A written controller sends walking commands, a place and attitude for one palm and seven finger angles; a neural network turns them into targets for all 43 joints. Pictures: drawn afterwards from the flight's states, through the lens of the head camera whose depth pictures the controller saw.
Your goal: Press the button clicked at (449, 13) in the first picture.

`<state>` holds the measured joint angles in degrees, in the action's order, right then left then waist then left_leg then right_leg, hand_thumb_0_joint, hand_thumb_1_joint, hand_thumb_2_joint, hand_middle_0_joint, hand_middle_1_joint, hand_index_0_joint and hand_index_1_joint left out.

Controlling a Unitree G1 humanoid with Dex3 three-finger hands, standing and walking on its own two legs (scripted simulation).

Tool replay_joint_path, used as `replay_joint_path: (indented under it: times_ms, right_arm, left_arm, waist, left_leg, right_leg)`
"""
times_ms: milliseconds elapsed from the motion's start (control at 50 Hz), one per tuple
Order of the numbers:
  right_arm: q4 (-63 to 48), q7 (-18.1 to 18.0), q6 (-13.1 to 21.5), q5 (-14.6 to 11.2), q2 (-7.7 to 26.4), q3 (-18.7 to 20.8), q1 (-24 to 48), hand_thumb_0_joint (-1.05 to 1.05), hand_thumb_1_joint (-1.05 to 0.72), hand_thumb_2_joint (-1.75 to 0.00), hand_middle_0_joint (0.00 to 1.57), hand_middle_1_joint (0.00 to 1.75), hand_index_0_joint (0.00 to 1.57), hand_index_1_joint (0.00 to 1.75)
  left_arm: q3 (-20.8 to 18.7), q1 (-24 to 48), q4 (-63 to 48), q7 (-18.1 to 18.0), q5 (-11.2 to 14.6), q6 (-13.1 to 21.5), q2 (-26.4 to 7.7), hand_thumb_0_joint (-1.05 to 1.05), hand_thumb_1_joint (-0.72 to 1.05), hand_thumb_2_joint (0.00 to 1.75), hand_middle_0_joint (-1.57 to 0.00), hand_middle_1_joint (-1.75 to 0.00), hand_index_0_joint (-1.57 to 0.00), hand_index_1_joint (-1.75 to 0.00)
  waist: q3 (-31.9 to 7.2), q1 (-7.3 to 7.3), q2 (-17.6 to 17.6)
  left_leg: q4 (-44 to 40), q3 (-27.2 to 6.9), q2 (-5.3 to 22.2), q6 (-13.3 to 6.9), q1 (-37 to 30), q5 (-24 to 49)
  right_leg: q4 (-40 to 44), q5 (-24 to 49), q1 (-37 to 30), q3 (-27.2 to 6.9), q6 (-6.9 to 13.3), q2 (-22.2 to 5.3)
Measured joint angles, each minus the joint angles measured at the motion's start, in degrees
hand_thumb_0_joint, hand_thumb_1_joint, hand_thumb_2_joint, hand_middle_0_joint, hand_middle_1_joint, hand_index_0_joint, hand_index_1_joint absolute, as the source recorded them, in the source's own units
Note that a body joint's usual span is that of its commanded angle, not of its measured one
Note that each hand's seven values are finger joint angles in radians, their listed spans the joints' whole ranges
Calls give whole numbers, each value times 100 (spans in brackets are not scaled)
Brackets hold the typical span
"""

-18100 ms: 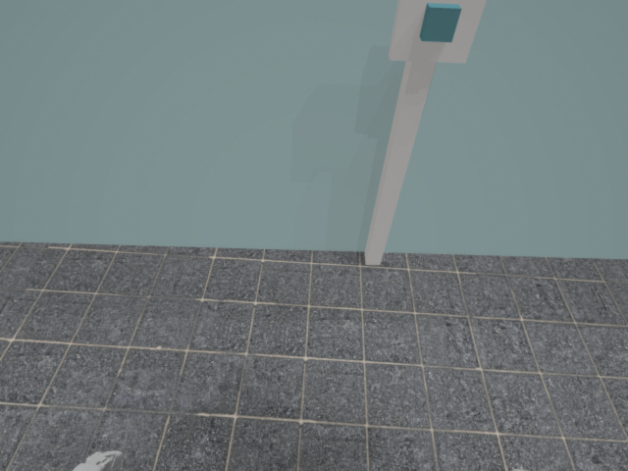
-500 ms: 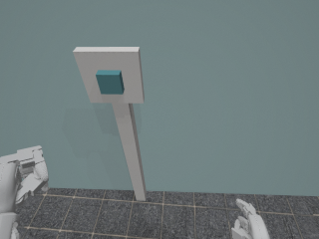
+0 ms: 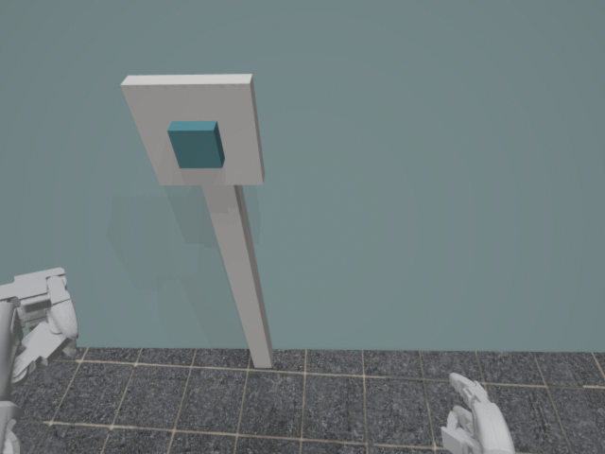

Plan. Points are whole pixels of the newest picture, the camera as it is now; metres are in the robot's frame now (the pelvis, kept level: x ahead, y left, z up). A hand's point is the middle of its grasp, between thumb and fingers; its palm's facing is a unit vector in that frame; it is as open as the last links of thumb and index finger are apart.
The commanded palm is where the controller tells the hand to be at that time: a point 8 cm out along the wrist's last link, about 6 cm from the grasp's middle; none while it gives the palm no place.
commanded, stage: step back with the hand held close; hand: left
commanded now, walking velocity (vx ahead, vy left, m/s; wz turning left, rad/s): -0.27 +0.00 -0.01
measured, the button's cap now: (198, 144) +0.50 +0.21 +0.16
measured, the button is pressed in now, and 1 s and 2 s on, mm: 0 0 0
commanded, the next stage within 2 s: stop stepping back and stand still in 0.98 s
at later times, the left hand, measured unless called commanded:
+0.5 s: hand out of the picture +0.11 +0.27 +0.15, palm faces +0.34 -0.82 -0.47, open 3.1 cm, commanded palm +0.06 +0.31 +0.17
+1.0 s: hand out of the picture +0.03 +0.32 +0.16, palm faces +0.41 -0.82 -0.40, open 3.1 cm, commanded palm -0.04 +0.35 +0.17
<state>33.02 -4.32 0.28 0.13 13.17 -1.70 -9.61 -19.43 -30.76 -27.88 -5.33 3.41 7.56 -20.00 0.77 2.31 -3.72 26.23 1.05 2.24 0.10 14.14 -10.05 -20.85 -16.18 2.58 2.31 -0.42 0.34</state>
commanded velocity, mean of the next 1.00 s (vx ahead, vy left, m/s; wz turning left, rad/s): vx -0.32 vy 0.00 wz -0.02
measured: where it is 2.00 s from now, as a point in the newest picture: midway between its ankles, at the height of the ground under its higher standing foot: outside the picture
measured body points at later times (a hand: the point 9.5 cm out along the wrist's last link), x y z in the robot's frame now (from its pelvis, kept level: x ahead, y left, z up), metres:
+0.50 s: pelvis -0.07 +0.03 -0.01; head -0.05 +0.04 +0.44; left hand +0.09 +0.31 +0.18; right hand +0.11 -0.20 -0.09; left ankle +0.04 +0.12 -0.74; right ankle -0.05 -0.12 -0.74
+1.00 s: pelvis -0.16 +0.07 -0.02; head -0.14 +0.10 +0.43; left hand +0.00 +0.36 +0.18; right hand +0.03 -0.16 -0.09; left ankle -0.09 +0.15 -0.74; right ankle -0.11 -0.09 -0.73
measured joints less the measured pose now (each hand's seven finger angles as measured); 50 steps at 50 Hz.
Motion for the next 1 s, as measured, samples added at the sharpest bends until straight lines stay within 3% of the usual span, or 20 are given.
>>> replay_joint_path:
  times_ms: [140, 260, 480, 600, 720, 760, 820, 880, 920, 960, 1000]
  right_arm:
    - [-238, -16, -316, -98, 89, 172, 25, 1, -90, -90, 20, 30, 20, 30]
    - [-333, -35, -364, -144, 37, 196, 2, 1, -90, -90, 20, 30, 20, 30]
    - [-355, -24, -23, -91, -66, 118, -154, 1, -90, -90, 20, 30, 20, 30]
    - [-127, -45, 183, -35, -63, 89, -247, 1, -90, -90, 20, 30, 20, 30]
    - [-34, -49, 313, -2, -175, 111, -265, 1, -90, -90, 20, 30, 20, 30]
    - [-69, 8, 343, 6, -235, 103, -253, 1, -90, -90, 20, 30, 20, 30]
    - [-18, 102, 334, -4, -214, 120, -116, 1, -90, -90, 20, 30, 20, 30]
    - [189, 130, 206, 15, -195, 158, -88, 1, -90, -90, 20, 30, 20, 30]
    - [246, 70, 144, 23, -175, 142, -101, 1, -90, -90, 20, 30, 20, 30]
    - [178, -14, 167, 11, -116, 155, -81, 1, -90, -90, 20, 30, 20, 30]
    - [179, -17, 248, 17, -191, 199, 71, 1, -90, -90, 20, 30, 20, 30]
  left_arm:
    - [59, -468, -256, 38, 14, -27, -169, 1, 89, 90, -131, -150, -130, -150]
    - [-72, -563, -472, -56, 51, 22, -356, 1, 89, 90, -131, -150, -130, -150]
    - [-174, -578, -597, -213, -27, 371, -285, 1, 89, 90, -131, -150, -130, -150]
    - [-159, -587, -737, -330, -62, 521, -222, 1, 89, 90, -131, -150, -130, -150]
    - [-245, -269, -579, -322, -113, 566, -282, 1, 89, 90, -131, -150, -131, -150]
    - [-343, -299, -600, -307, -71, 592, -378, 1, 89, 90, -131, -150, -131, -150]
    - [-317, -393, -739, -291, -32, 619, -369, 1, 89, 90, -131, -150, -130, -150]
    - [-149, -526, -836, -306, -101, 584, -244, 1, 89, 90, -131, -150, -131, -150]
    - [-76, -500, -822, -313, -143, 534, -157, 1, 89, 90, -131, -150, -131, -150]
    - [-77, -302, -809, -313, -161, 520, -187, 1, 89, 90, -131, -150, -131, -150]
    - [-183, -15, -672, -286, -133, 570, -308, 1, 89, 90, -131, -150, -131, -150]
  waist:
    - [86, -122, 31]
    - [182, -151, 135]
    - [159, -219, 114]
    - [182, -148, 93]
    - [179, -238, 42]
    - [114, -254, 116]
    - [176, -178, 133]
    - [34, -43, 315]
    - [-62, -46, 410]
    - [-36, -122, 408]
    - [187, -86, 565]
  left_leg:
    - [54, 113, -37, -76, 343, 99]
    - [171, 137, -33, -129, 581, 198]
    - [399, -4, -44, -233, 1059, 405]
    - [590, -51, -68, -246, 1219, 343]
    - [270, -145, -117, -369, 1265, 721]
    - [170, -89, -162, -344, 1389, 764]
    - [645, -68, -208, -114, 1652, 12]
    - [2006, -109, -354, 35, 1703, -877]
    - [1676, -100, -316, 44, 1258, -903]
    - [825, -113, -246, -85, 908, -35]
    - [800, -7, -343, -297, 953, 92]
  right_leg:
    - [-297, 2, 490, -106, -79, -65]
    - [-512, 60, 779, -132, -122, -70]
    - [-768, 152, 1203, -17, -121, -43]
    - [-855, 253, 1304, -6, -148, -43]
    - [-1393, -638, 1419, -132, 36, 236]
    - [-1210, -738, 1309, -122, 118, 299]
    - [-999, 217, 1409, -166, 96, 248]
    - [-1046, 289, 1518, -348, -46, 94]
    - [-1012, 314, 1573, -402, -147, 15]
    - [-1175, 307, 1753, -336, -221, -32]
    - [-1830, -310, 2016, -518, -158, -7]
